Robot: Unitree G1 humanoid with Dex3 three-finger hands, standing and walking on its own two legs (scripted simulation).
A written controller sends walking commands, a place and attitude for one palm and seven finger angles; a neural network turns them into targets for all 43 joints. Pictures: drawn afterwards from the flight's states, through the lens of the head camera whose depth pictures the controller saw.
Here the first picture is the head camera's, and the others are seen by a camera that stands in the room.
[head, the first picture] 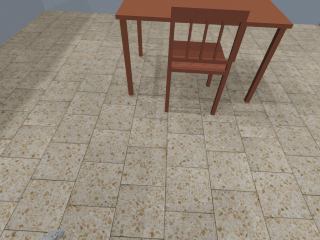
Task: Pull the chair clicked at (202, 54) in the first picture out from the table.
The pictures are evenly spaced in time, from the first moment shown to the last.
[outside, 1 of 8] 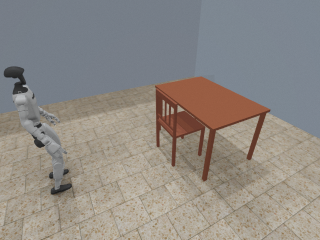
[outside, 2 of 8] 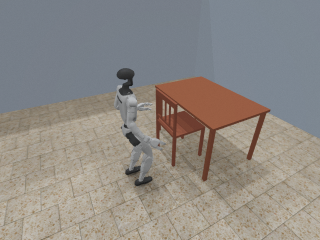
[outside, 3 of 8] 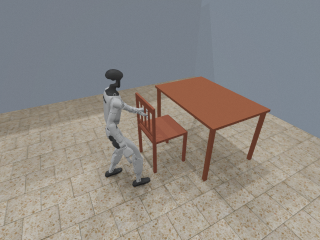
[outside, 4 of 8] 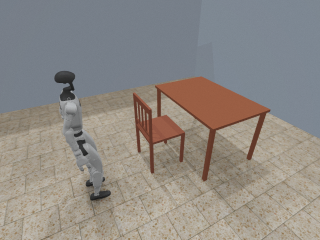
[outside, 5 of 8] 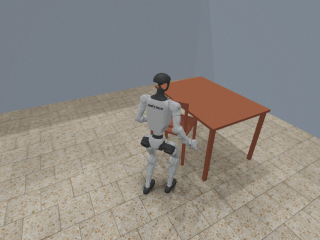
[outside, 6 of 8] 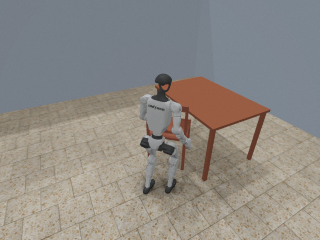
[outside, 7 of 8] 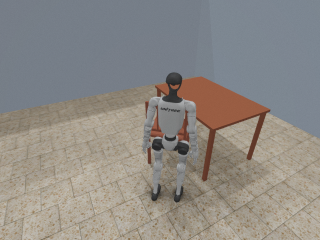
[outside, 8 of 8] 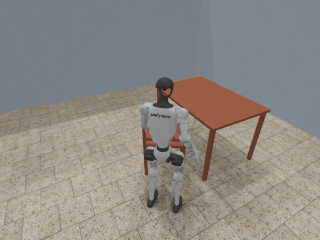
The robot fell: no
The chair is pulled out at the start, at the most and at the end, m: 0.00 0.28 0.27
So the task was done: no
